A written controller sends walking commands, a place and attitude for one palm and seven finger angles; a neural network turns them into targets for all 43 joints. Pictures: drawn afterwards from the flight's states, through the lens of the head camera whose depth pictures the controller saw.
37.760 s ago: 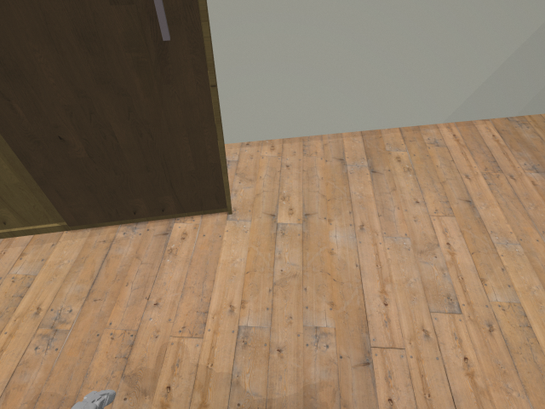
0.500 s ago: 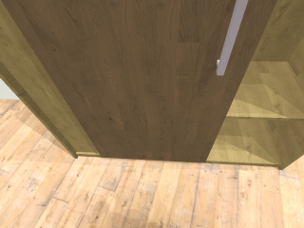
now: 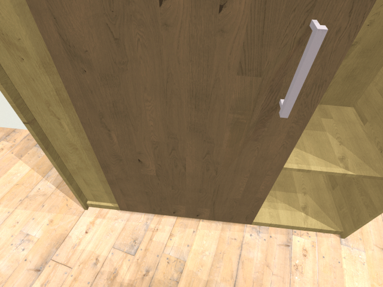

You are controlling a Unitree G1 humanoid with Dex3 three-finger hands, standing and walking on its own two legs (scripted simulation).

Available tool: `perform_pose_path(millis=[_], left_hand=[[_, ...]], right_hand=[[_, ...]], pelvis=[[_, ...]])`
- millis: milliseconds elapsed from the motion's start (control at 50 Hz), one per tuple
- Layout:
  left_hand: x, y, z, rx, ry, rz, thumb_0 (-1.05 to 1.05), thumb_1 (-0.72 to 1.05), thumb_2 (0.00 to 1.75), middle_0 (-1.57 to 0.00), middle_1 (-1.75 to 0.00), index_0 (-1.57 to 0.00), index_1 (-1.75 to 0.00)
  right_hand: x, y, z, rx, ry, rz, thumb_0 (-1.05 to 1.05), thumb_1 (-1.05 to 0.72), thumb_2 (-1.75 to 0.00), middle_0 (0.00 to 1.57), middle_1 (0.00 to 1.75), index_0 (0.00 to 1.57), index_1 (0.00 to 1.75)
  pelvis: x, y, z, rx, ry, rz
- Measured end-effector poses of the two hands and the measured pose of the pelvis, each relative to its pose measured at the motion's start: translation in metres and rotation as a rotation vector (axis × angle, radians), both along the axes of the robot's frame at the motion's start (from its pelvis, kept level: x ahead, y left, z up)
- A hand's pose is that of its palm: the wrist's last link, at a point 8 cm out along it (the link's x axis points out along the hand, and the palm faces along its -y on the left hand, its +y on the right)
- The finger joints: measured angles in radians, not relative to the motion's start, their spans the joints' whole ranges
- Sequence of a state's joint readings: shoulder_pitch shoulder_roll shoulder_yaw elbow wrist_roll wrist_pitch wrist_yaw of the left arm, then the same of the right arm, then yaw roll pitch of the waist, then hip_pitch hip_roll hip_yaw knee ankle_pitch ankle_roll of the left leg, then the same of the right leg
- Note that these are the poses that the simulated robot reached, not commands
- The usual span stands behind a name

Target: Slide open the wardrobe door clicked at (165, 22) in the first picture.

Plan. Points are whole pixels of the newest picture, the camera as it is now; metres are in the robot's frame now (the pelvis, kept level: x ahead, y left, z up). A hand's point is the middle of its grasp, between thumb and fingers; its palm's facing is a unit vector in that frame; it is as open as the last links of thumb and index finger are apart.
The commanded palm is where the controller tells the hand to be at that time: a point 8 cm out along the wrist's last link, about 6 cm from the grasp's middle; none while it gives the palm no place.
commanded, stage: let the arm hang, fingers relaxed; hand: right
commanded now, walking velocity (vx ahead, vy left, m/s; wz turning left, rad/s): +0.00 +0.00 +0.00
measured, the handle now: (297, 73) +0.54 -0.20 +0.19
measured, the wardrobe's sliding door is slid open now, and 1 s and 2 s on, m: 0.49 0.49 0.49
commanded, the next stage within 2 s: look to check the result in 0.18 s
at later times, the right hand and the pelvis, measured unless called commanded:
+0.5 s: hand out of the picture +0.00 -0.19 -0.17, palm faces +0.01 +0.97 -0.23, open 7.4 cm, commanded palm none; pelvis +0.00 +0.00 +0.00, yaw +1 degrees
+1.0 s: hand out of the picture +0.05 -0.22 -0.17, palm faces +0.00 +0.96 -0.27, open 7.4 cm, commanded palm none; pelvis +0.00 -0.01 +0.00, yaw +0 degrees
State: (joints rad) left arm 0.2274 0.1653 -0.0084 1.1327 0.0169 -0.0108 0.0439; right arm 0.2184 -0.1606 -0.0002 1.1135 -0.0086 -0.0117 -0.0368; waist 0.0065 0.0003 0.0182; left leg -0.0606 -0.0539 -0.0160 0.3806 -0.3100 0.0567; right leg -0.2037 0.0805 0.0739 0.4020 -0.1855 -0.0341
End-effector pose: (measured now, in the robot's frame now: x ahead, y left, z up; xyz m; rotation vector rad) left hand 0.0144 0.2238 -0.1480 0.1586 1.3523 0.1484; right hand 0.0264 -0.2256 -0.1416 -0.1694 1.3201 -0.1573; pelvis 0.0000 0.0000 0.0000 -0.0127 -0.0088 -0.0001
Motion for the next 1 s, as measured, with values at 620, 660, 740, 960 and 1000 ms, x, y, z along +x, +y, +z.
perform_pose_path(millis=[620,660,740,960,1000], left_hand=[[0.011,0.024,0.010,0.065,-0.001,-0.011,0.00,0.90,0.90,-0.20,-0.30,-0.20,-0.30],[0.015,0.023,0.010,0.065,-0.009,-0.016,0.00,0.90,0.90,-0.20,-0.30,-0.20,-0.30],[0.021,0.023,0.011,0.067,-0.023,-0.022,0.00,0.90,0.90,-0.20,-0.30,-0.20,-0.30],[0.032,0.028,0.015,0.087,-0.044,-0.031,0.00,0.90,0.90,-0.20,-0.30,-0.20,-0.30],[0.033,0.030,0.016,0.092,-0.046,-0.032,0.00,0.90,0.90,-0.20,-0.30,-0.20,-0.30]], right_hand=[[-0.020,-0.018,0.000,-0.021,0.079,-0.004,0.01,-0.90,-0.90,0.20,0.30,0.20,0.30],[-0.017,-0.020,0.001,-0.023,0.071,-0.001,0.01,-0.90,-0.90,0.20,0.30,0.20,0.30],[-0.009,-0.025,0.002,-0.028,0.051,0.005,0.01,-0.90,-0.90,0.20,0.30,0.20,0.30],[0.012,-0.040,0.007,-0.052,0.007,0.022,0.01,-0.90,-0.90,0.20,0.30,0.20,0.30],[0.016,-0.044,0.008,-0.058,-0.001,0.024,0.01,-0.90,-0.90,0.20,0.30,0.20,0.30]], pelvis=[[0.000,-0.001,0.002,0.008,-0.006,0.009],[-0.001,-0.002,0.002,0.008,-0.005,0.008],[0.000,-0.004,0.002,0.008,-0.004,0.006],[0.001,-0.009,0.003,0.006,-0.002,0.005],[0.002,-0.009,0.003,0.006,-0.003,0.005]])
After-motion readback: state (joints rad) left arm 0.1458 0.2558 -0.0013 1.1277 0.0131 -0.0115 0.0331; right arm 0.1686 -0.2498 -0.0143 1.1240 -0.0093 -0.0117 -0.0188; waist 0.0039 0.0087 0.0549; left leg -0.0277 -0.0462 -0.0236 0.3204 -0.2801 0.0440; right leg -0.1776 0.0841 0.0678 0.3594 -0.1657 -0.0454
